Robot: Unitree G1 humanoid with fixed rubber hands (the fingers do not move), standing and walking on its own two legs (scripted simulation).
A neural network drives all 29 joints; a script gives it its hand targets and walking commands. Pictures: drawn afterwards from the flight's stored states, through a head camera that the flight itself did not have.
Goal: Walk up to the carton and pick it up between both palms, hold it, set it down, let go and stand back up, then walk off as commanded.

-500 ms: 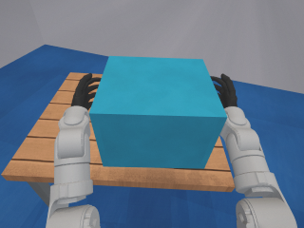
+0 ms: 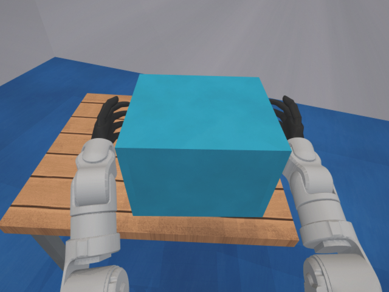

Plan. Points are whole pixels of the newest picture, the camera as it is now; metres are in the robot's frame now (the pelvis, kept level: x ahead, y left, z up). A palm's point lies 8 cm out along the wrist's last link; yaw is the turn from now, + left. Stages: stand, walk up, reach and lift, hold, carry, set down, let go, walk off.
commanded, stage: hold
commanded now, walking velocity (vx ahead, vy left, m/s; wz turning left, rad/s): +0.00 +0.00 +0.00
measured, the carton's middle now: (199, 143) +0.39 +0.00 +0.13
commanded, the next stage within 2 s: none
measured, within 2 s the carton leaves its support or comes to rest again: neither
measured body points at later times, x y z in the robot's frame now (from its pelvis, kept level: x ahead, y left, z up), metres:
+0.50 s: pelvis +0.00 +0.00 +0.00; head -0.05 +0.03 +0.45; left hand +0.36 +0.19 +0.19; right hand +0.38 -0.18 +0.19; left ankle +0.01 +0.14 -0.75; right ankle +0.00 -0.12 -0.75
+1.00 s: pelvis +0.00 +0.00 +0.00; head -0.04 +0.02 +0.45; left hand +0.36 +0.18 +0.18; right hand +0.37 -0.18 +0.18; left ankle +0.01 +0.14 -0.75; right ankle +0.00 -0.12 -0.75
